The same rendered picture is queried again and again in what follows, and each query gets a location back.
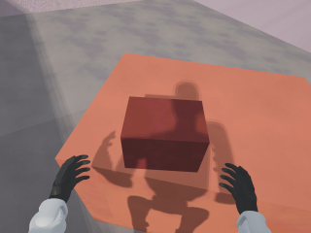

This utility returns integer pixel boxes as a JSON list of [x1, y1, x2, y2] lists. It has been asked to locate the robot left hand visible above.
[[49, 154, 90, 203]]

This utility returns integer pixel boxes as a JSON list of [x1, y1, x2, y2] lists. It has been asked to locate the robot right forearm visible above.
[[236, 211, 272, 233]]

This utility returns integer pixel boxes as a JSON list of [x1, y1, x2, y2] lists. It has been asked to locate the robot right hand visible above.
[[219, 163, 259, 215]]

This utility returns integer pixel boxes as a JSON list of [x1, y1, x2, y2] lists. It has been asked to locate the carton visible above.
[[121, 96, 210, 173]]

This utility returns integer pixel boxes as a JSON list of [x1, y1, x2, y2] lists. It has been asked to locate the robot left forearm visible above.
[[28, 198, 68, 233]]

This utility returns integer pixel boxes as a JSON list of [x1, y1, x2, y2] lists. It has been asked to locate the pedestal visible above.
[[55, 52, 311, 233]]

